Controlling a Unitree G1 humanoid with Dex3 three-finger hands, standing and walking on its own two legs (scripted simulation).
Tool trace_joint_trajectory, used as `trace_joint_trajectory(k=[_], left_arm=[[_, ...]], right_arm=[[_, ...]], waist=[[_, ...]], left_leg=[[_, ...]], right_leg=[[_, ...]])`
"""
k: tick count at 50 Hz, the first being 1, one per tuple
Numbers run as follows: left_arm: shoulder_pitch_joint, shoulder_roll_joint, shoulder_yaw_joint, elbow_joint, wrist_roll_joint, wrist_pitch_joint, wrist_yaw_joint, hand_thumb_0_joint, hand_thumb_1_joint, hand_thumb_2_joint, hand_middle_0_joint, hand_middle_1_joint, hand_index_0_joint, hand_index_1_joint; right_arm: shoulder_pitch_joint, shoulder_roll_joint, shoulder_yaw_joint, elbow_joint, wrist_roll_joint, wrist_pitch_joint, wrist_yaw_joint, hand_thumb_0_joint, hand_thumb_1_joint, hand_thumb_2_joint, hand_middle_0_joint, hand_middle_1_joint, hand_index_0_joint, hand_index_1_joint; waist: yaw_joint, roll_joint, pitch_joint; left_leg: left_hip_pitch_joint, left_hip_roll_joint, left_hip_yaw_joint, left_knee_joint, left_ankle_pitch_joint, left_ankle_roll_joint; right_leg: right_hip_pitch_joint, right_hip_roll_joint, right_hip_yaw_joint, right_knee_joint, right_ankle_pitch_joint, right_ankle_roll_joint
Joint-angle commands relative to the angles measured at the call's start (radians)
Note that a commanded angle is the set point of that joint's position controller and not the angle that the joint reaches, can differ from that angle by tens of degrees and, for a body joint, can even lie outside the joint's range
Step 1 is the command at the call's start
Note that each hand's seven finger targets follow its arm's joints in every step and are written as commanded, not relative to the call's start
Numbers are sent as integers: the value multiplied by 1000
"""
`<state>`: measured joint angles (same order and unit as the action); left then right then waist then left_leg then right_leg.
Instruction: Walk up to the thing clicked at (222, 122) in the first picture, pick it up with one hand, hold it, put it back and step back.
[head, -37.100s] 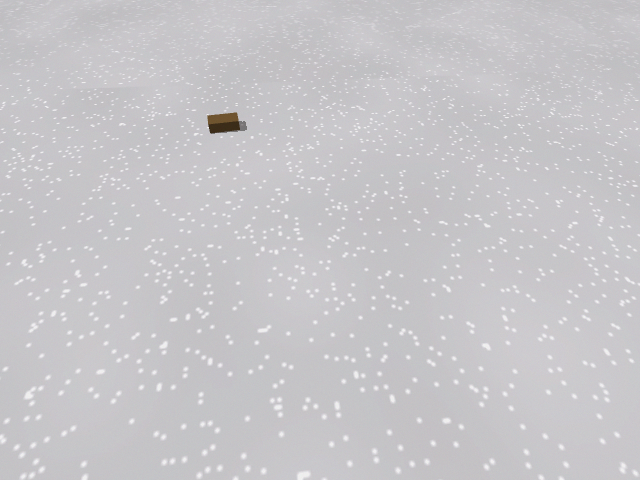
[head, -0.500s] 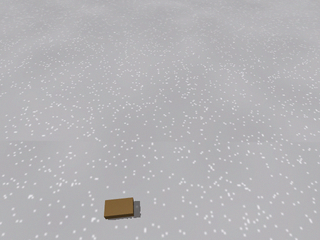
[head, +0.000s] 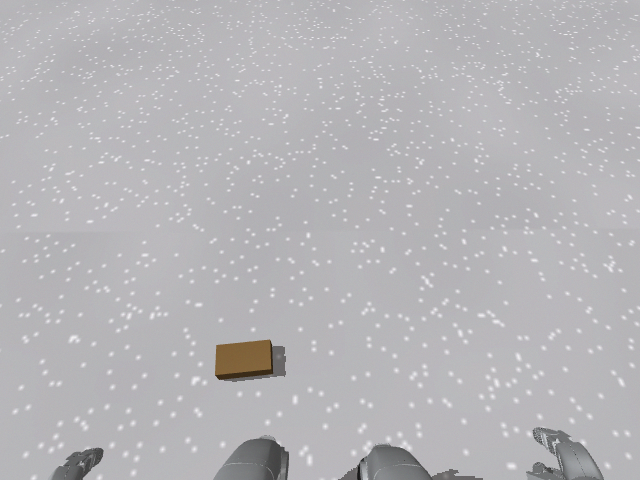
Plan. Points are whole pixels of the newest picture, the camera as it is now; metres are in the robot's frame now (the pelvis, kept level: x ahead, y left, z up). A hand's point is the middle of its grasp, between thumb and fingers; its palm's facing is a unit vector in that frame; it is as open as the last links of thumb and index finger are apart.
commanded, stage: step back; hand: left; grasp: from above
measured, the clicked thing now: (244, 359) +0.46 +0.23 -0.73
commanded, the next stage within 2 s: none
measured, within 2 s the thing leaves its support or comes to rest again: neither
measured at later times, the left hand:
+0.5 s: hand out of the picture +0.03 +0.28 -0.16, palm faces -0.07 -0.93 -0.35, open 7.4 cm
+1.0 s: hand out of the picture -0.08 +0.30 -0.14, palm faces +0.01 -0.93 -0.36, open 7.4 cm
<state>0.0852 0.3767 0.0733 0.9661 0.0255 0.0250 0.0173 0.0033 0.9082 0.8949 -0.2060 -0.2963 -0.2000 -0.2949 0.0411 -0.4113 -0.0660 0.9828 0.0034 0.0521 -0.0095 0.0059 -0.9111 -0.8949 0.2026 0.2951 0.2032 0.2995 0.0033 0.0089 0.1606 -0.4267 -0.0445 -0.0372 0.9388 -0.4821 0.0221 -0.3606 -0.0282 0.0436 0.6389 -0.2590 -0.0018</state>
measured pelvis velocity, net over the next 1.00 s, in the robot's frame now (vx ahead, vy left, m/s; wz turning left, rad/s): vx -0.22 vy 0.04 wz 0.02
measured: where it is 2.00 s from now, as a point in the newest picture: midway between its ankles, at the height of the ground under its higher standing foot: outside the picture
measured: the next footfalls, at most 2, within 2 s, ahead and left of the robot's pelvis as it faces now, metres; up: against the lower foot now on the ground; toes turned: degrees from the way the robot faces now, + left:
left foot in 0.16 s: -0.02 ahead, +0.13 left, +0.00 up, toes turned +0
right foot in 0.54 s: -0.06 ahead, -0.09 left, +0.00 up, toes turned +1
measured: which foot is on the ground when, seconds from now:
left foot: up 0.00-0.14, down 0.16-0.58, up 0.60-0.86, down 0.88-1.00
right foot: down 0.00-0.18, up 0.20-0.52, down 0.54-0.90, up 0.92-1.00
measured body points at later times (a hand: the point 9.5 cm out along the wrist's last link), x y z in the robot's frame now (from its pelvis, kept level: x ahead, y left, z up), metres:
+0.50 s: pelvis -0.08 +0.03 +0.00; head -0.01 +0.04 +0.44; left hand +0.03 +0.33 -0.13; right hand +0.00 -0.28 -0.11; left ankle -0.06 +0.12 -0.72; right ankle -0.10 -0.10 -0.70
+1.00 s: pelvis -0.22 +0.04 +0.00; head -0.16 +0.06 +0.45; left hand -0.08 +0.35 -0.12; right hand -0.13 -0.27 -0.10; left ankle -0.20 +0.14 -0.72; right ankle -0.17 -0.10 -0.67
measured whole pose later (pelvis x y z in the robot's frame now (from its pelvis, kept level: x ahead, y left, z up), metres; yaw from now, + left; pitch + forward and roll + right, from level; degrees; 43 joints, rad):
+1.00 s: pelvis -0.22 +0.04 +0.00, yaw +1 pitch -3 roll -1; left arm 0.10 0.39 0.08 0.79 0.02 0.08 0.02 0.00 0.91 0.89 -0.21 -0.30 -0.20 -0.30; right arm 0.19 -0.36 -0.03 0.87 -0.04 0.01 0.00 0.01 -0.91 -0.89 0.21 0.30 0.21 0.30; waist -0.01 -0.04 0.18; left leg -0.27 -0.03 -0.03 0.62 -0.31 0.03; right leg -0.50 0.10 0.14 1.03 -0.51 -0.01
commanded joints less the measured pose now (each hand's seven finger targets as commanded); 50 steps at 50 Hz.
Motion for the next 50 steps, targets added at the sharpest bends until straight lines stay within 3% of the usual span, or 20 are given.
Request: trace_joint_trajectory(k=[1, 5, 7, 8, 9, 10, 13, 20, 24, 26, 27, 29, 30, 33, 40, 43, 44, 45, 46, 50], left_arm=[[-89, 241, 51, -133, 18, -16, 23, 0, 900, 900, -200, -300, -200, -300], [-40, 246, 51, -164, 9, 0, 21, 0, 900, 900, -200, -300, -200, -300], [-38, 240, 45, -170, -17, 16, 8, 0, 900, 900, -200, -300, -200, -300], [4, 188, 33, -180, -23, 22, 4, 0, 900, 900, -200, -300, -200, -300], [-13, 164, 24, -201, -21, 19, 11, 0, 900, 900, -200, -300, -200, -300], [-79, 204, 44, -198, -2, 13, 24, 0, 900, 900, -200, -300, -200, -300], [-11, 173, 41, -176, -28, 15, 20, 0, 900, 900, -200, -300, -200, -300], [-10, 170, 44, -222, -8, 2, 12, 0, 900, 900, -200, -300, -200, -300], [65, 155, 48, -202, -4, -9, 4, 0, 900, 900, -200, -300, -200, -300], [135, 144, 51, -165, 3, -18, 5, 0, 900, 900, -200, -300, -200, -300], [142, 188, 61, -164, 14, -27, 5, 0, 900, 900, -200, -300, -200, -300], [65, 321, 88, -206, 5, -24, -1, 0, 900, 900, -200, -300, -200, -300], [40, 301, 85, -235, 10, -29, 0, 0, 900, 900, -200, -300, -200, -300], [-24, 219, 66, -253, 2, -20, 11, 0, 900, 900, -200, -300, -200, -300], [47, 221, 63, -281, 12, -2, 13, 0, 900, 900, -200, -300, -200, -300], [11, 230, 55, -298, -4, 16, 2, 0, 900, 900, -200, -300, -200, -300], [27, 197, 44, -301, -5, 22, -3, 0, 900, 900, -200, -300, -200, -300], [35, 155, 35, -311, -8, 19, -3, 0, 900, 900, -200, -300, -200, -300], [-58, 211, 62, -311, 1, 17, 14, 0, 900, 900, -200, -300, -200, -300], [86, 199, 66, -242, -14, 23, 10, 0, 900, 900, -200, -300, -200, -300]], right_arm=[[155, -130, -19, -52, 13, -10, -1, 0, -900, -900, 200, 300, 200, 300], [168, -139, -18, -74, -15, -25, -5, 0, -900, -900, 200, 300, 200, 300], [198, -138, -24, -59, -37, -43, -9, 0, -900, -900, 200, 300, 200, 300], [168, -214, -46, -79, -58, -51, -10, 0, -900, -900, 200, 300, 200, 300], [97, -343, -68, -110, -51, -52, 1, 0, -900, -900, 200, 300, 200, 300], [117, -358, -75, -126, -47, -55, 0, 0, -900, -900, 200, 300, 200, 300], [42, -213, -36, -136, -44, -59, -21, 0, -900, -900, 200, 300, 200, 300], [168, -199, -49, -167, -25, -50, -38, 0, -900, -900, 200, 300, 200, 300], [131, -213, -50, -192, -18, -39, -31, 0, -900, -900, 200, 300, 200, 300], [88, -208, -44, -201, -10, -32, -24, 0, -900, -900, 200, 300, 200, 300], [83, -182, -35, -208, -1, -32, -20, 0, -900, -900, 200, 300, 200, 300], [68, -140, -29, -210, 6, -22, -27, 0, -900, -900, 200, 300, 200, 300], [98, -168, -38, -198, -2, -16, -28, 0, -900, -900, 200, 300, 200, 300], [160, -164, -27, -167, 8, -24, -25, 0, -900, -900, 200, 300, 200, 300], [177, -152, -21, -184, -14, -39, -24, 0, -900, -900, 200, 300, 200, 300], [263, -143, -36, -146, -29, -52, -16, 0, -900, -900, 200, 300, 200, 300], [253, -181, -49, -154, -47, -57, -15, 0, -900, -900, 200, 300, 200, 300], [196, -297, -71, -176, -55, -57, -9, 0, -900, -900, 200, 300, 200, 300], [178, -356, -82, -194, -47, -57, -5, 0, -900, -900, 200, 300, 200, 300], [59, -222, -46, -215, -42, -70, -24, 0, -900, -900, 200, 300, 200, 300]], waist=[[-26, -202, -222], [-3, -217, -258], [-29, -135, -242], [4, 40, -235], [9, 290, -190], [-60, 266, -184], [25, 128, -197], [-59, 125, -225], [-32, 151, -251], [13, 112, -260], [11, 40, -268], [34, -291, -189], [19, -228, -158], [-13, -136, -151], [32, -225, -228], [-24, -144, -240], [-20, -52, -227], [-11, 225, -199], [-69, 229, -158], [37, 94, -152]], left_leg=[[61, -5, -65, 150, -30, -6], [53, 49, -24, -290, 5, -7], [192, 38, 29, -571, 319, -8], [286, 202, -195, -614, 471, 22], [310, 378, -413, -612, 677, 123], [191, 435, -484, -611, 682, 221], [369, 254, -168, -468, 955, 105], [512, 306, -197, -408, 954, 208], [407, 272, -166, -372, 776, 174], [294, 254, -144, -328, 646, 136], [154, 213, -133, -306, 480, 91], [31, -51, -12, 72, -128, -9], [42, -38, -96, 216, -171, -20], [-5, -77, -112, 269, -41, -35], [29, 10, -22, -182, -28, -41], [218, 5, 43, -522, 278, -13], [277, 103, -106, -563, 284, 19], [314, 344, -428, -631, 373, 127], [104, 459, -526, -652, 459, 250], [203, 298, -225, -526, 670, 180]], right_leg=[[61, -222, 209, -204, 374, -235], [269, -230, 218, -101, 476, -200], [188, -162, 140, -3, 416, -132], [29, -49, 67, 119, 183, -67], [-179, 140, -3, 219, -304, -20], [-111, 129, 135, 376, -393, -9], [-209, 146, 162, 524, -236, -28], [-167, 93, 79, 297, -242, 21], [12, 59, 1, -21, -138, -14], [176, 59, -27, -234, 89, -33], [279, -1, 71, -200, 218, -51], [115, -340, 466, -303, 365, -312], [50, -362, 488, -300, 383, -328], [98, -200, 229, -229, 434, -236], [291, -201, 198, -141, 450, -216], [180, -152, 146, -50, 309, -136], [48, -99, 128, -2, 138, -83], [-169, 81, 22, 190, -219, -26], [-90, 118, 95, 393, -403, -10], [-163, 146, 168, 658, -235, -16]])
